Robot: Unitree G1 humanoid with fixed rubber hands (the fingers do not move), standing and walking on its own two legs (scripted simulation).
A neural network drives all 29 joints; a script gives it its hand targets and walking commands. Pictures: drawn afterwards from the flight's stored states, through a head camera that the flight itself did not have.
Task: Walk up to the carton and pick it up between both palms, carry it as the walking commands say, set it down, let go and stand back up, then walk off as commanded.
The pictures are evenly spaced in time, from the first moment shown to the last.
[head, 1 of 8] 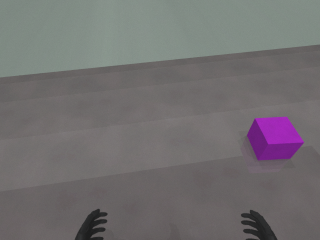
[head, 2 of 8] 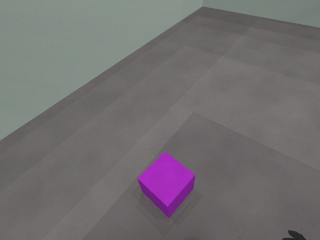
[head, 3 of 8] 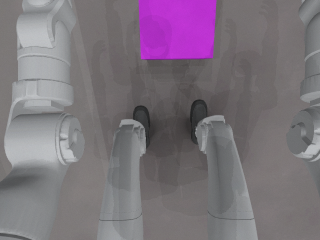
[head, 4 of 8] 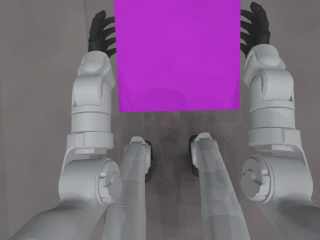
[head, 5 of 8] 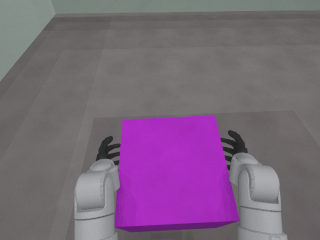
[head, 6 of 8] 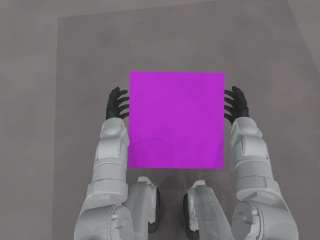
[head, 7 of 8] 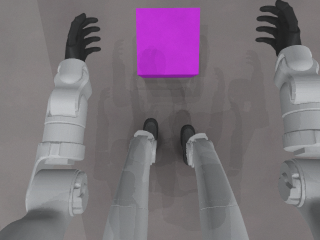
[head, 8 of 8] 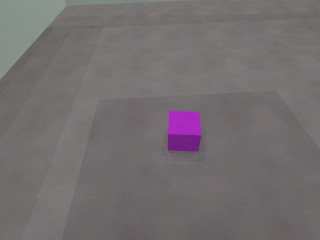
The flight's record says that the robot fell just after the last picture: no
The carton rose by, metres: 0.69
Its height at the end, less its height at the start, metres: +0.00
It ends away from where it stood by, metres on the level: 0.98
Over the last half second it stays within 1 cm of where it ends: yes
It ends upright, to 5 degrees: yes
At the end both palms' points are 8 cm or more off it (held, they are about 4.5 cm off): yes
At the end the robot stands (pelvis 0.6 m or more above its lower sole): yes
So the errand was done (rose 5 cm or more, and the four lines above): yes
